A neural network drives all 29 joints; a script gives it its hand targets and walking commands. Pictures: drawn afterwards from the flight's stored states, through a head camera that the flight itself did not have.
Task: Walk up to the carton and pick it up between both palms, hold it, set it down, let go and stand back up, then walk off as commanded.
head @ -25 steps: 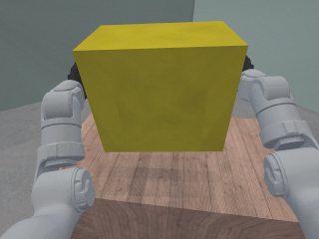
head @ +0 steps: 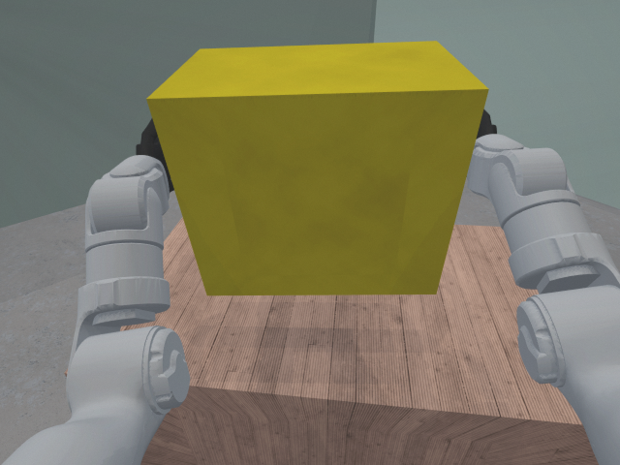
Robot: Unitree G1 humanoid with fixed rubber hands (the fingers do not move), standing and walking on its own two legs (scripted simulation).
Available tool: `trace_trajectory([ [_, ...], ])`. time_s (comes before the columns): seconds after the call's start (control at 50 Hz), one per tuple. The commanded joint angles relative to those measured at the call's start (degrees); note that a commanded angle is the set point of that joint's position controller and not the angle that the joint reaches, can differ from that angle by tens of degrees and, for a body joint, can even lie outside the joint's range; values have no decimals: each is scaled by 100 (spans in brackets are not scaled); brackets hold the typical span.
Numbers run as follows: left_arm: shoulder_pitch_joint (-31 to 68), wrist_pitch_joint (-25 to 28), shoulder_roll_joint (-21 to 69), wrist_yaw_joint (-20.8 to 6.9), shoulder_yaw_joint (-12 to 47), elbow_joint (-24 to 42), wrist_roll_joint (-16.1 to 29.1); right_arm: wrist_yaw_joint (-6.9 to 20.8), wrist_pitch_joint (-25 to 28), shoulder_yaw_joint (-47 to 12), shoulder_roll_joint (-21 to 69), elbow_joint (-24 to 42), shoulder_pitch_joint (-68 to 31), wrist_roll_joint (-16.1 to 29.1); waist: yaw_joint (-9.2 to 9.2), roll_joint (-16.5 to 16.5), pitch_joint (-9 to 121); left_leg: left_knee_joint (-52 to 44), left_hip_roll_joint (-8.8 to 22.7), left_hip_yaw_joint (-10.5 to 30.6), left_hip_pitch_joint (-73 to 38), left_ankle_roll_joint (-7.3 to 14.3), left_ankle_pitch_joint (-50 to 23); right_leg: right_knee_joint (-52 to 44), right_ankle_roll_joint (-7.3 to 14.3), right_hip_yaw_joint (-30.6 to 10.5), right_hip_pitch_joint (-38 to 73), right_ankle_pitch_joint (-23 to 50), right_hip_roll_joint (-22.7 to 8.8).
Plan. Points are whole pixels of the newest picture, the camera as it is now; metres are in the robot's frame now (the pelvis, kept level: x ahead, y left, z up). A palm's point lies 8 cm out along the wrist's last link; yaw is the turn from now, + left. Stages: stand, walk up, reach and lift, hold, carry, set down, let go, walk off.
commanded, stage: hold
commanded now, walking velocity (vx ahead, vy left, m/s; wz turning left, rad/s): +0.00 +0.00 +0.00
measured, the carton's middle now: (318, 172) +0.39 -0.01 +0.27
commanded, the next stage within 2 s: none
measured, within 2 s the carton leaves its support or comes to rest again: neither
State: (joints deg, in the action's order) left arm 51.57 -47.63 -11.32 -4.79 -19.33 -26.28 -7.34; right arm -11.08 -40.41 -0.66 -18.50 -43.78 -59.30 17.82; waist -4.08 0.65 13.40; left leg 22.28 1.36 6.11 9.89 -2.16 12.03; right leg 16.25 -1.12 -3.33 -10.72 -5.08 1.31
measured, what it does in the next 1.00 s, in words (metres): stands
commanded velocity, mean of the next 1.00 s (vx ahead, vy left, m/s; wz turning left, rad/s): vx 0.00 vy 0.00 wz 0.00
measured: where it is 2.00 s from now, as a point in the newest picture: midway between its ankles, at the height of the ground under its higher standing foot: outside the picture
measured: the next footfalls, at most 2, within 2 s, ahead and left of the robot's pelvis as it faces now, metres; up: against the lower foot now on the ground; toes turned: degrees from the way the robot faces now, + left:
none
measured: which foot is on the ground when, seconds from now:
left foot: down 0.00-1.00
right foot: down 0.00-1.00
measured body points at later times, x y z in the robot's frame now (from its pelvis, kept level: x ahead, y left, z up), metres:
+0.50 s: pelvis +0.00 +0.00 +0.00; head -0.09 +0.02 +0.44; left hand +0.39 +0.19 +0.28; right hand +0.38 -0.20 +0.30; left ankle +0.00 +0.14 -0.75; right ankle +0.04 -0.13 -0.75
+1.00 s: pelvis +0.00 +0.00 +0.00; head -0.09 +0.02 +0.44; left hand +0.38 +0.19 +0.29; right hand +0.38 -0.20 +0.30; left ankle +0.00 +0.14 -0.75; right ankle +0.04 -0.13 -0.75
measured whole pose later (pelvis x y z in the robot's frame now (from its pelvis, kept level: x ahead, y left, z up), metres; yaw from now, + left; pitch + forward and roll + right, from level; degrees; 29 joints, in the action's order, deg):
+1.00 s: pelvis +0.00 +0.00 +0.00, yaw +1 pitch -1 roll -1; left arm 50.4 -48.5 -11.4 -5.1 -19.1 -24.6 -7.4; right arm -11.9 -41.0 -0.1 -18.0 -42.7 -58.5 18.9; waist -5.2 0.0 13.2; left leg 22.4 1.2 6.6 8.8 -2.0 12.3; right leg 15.5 -1.2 -3.0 -8.8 -5.4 1.3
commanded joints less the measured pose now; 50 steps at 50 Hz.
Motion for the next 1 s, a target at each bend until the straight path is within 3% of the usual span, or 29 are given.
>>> trace_trajectory([
  [0.0, 4981, 397, 3139, -726, 1996, 607, 1163, 1116, 373, -799, 3860, 2053, -5221, 1161, 9, -165, 1678, -612, -357, -410, 864, 184, -401, 47, 118, 88, 2062, 504, 275],
  [0.02, 4935, 403, 3054, -813, 2048, 390, 1195, 1068, 376, -630, 3782, 2040, -5184, 1024, -224, -224, 1415, -659, -381, -475, 917, 181, -207, -40, 103, 40, 1918, 465, 239],
  [0.06, 5041, 443, 2986, -851, 1949, 469, 1189, 1064, 382, -781, 3984, 2128, -5334, 1099, -63, -124, 1580, -689, -403, -452, 1043, 231, -105, 8, 80, 33, 2030, 389, 216],
  [0.08, 5013, 464, 2974, -875, 1992, 404, 1222, 1024, 498, -771, 3950, 2552, -5584, 1077, -121, -142, 1763, -608, -440, -465, 1032, 227, -325, 26, 25, 42, 2105, 593, 241],
  [0.1, 5124, 473, 3099, -833, 1983, 459, 1226, 1026, 456, -781, 3939, 2325, -5603, 1108, -26, -18, 1742, -612, -439, -438, 962, 209, -313, 44, 70, 83, 2121, 471, 251],
  [0.14, 5121, 509, 3105, -844, 2091, 586, 1339, 991, 460, -825, 4048, 2498, -5560, 1210, -109, -143, 2154, -475, -435, -426, 707, 194, -651, 96, 75, 39, 2125, 800, 285],
  [0.16, 4992, 508, 3166, -842, 2070, 362, 1242, 959, 388, -656, 3895, 2089, -5307, 1063, -239, -102, 1774, -524, -433, -418, 733, 157, -610, 19, 82, 61, 2000, 825, 232],
  [0.2, 5063, 519, 3191, -900, 2072, 358, 1269, 946, 416, -624, 3949, 2150, -5368, 1054, -268, -70, 1757, -566, -433, -430, 827, 173, -382, -16, 69, 56, 1981, 563, 198],
  [0.22, 5102, 551, 3075, -870, 2018, 521, 1327, 963, 413, -787, 4058, 2259, -5398, 1177, -145, -34, 2039, -570, -452, -421, 798, 180, -502, 24, 71, 72, 2031, 632, 233],
  [0.24, 5005, 518, 3179, -857, 2058, 527, 1294, 954, 406, -707, 3850, 2208, -5298, 1179, -263, 112, 1926, -552, -430, -414, 747, 121, -629, 37, 79, 113, 2082, 741, 235],
  [0.26, 4857, 478, 3133, -827, 1857, 436, 1164, 981, 438, -927, 3934, 2343, -5470, 1308, 70, 182, 1889, -517, -431, -394, 780, 150, -693, 44, 109, 71, 2090, 704, 272],
  [0.3, 4697, 442, 3044, -870, 1777, 315, 1042, 954, 326, -721, 3784, 1936, -5082, 1147, -95, 129, 1618, -514, -453, -437, 726, 118, -785, -5, 100, 33, 2006, 808, 243],
  [0.32, 4851, 381, 2992, -891, 1687, 288, 876, 984, 286, -772, 3798, 1656, -5127, 1171, -41, 263, 1345, -629, -418, -442, 804, 120, -533, -17, 141, 87, 2028, 483, 268],
  [0.34, 5026, 420, 3065, -910, 1888, 387, 1036, 1004, 310, -608, 3772, 1565, -5088, 1084, -252, 305, 1389, -660, -405, -422, 886, 96, -433, 5, 144, 91, 1965, 497, 231],
  [0.36, 4884, 389, 3088, -927, 1865, 272, 1024, 1004, 344, -610, 3670, 1672, -5253, 1097, -182, 246, 1320, -673, -373, -423, 953, 120, -347, 26, 149, 101, 1970, 425, 274],
  [0.42, 4945, 453, 3220, -829, 2160, 897, 1270, 1050, 409, -852, 3822, 2108, -5133, 1332, -47, 237, 2011, -449, -364, -379, 600, 5, -1229, 164, 130, 138, 2166, 1019, 348],
  [0.44, 4974, 487, 3351, -783, 2400, 1210, 1478, 1030, 479, -980, 3840, 2583, -5284, 1450, -151, 153, 2502, -324, -375, -330, 378, -38, -1571, 208, 151, 126, 2355, 1372, 382],
  [0.46, 4878, 453, 3374, -755, 2284, 1029, 1320, 1023, 422, -992, 3816, 2360, -5235, 1465, -45, 233, 2100, -282, -397, -352, 394, -49, -1455, 143, 147, 120, 2163, 1176, 367],
  [0.5, 5104, 444, 3426, -692, 2383, 1297, 1313, 1068, 394, -887, 3704, 2195, -5100, 1447, -215, 419, 2124, -410, -358, -320, 346, -98, -1312, 110, 232, 115, 2169, 1089, 366],
  [0.52, 5039, 403, 3295, -717, 2159, 994, 1190, 1094, 334, -852, 3682, 2048, -5087, 1393, -98, 278, 1647, -530, -358, -320, 678, -36, -913, 87, 188, 130, 2065, 779, 331],
  [0.54, 4833, 412, 3303, -701, 2363, 1307, 1288, 1107, 405, -1016, 3814, 2504, -5127, 1461, -31, 308, 2051, -423, -346, -348, 552, -27, -1313, 151, 181, 116, 2188, 1203, 361],
  [0.64, 4863, 332, 3322, -720, 2463, 1353, 1280, 1053, 264, -941, 3669, 2215, -4819, 1491, -248, 230, 1782, -335, -368, -293, 387, -103, -1510, 110, 165, 101, 2099, 1343, 348],
  [0.72, 4808, 289, 3396, -771, 2410, 1314, 1194, 1066, 267, -711, 3550, 2254, -4854, 1413, -305, 462, 1587, -436, -365, -290, 503, -150, -1314, 64, 185, 109, 2066, 1193, 318],
  [0.8, 4645, 265, 3155, -808, 2097, 1045, 1035, 1097, 329, -1053, 3702, 2474, -5110, 1468, -16, 152, 1512, -435, -400, -387, 588, -23, -1320, 84, 129, 102, 2160, 1259, 314],
  [0.86, 4585, 270, 3209, -821, 2147, 1132, 1023, 1114, 342, -1069, 3835, 2502, -5087, 1384, 40, 98, 1776, -486, -379, -401, 556, -6, -1121, 91, 140, 146, 2190, 1049, 349],
  [0.92, 4957, 355, 3313, -784, 2371, 1295, 1252, 1088, 308, -879, 3705, 2206, -4905, 1327, -227, 177, 1818, -472, -349, -347, 444, -72, -1152, 80, 174, 131, 2127, 1045, 331],
  [0.94, 4936, 317, 3269, -801, 2283, 1166, 1204, 1084, 354, -971, 3788, 2446, -5129, 1407, -71, 169, 1759, -482, -343, -362, 527, -26, -1150, 112, 159, 156, 2099, 969, 363],
  [0.96, 4968, 333, 3159, -812, 2323, 1235, 1229, 1066, 286, -809, 3751, 2348, -4897, 1351, -240, 249, 1823, -482, -349, -375, 579, -10, -1090, 136, 116, 119, 2111, 1109, 347],
  [0.98, 4897, 297, 3113, -821, 2192, 828, 1055, 1075, 269, -790, 3631, 1995, -4953, 1276, -222, 193, 1398, -556, -369, -413, 641, -2, -873, 52, 152, 113, 1994, 851, 322],
])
